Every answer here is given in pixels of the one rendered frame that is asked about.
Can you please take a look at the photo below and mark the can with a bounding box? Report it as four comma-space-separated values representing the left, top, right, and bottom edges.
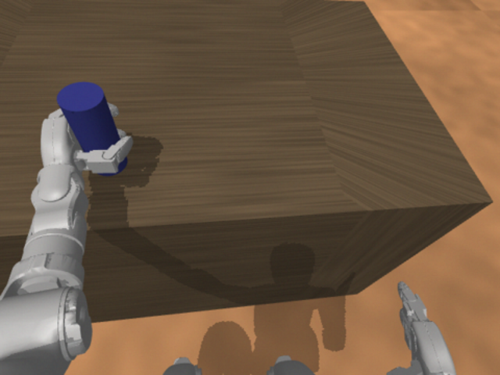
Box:
57, 82, 127, 177

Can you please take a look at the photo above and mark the left robot arm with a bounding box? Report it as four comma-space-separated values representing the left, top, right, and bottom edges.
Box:
0, 164, 92, 375

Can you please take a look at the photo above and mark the left robot hand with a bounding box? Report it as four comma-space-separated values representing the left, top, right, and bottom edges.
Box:
41, 102, 133, 175

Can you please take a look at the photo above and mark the right robot hand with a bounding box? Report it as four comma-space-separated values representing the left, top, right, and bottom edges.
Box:
387, 281, 456, 375

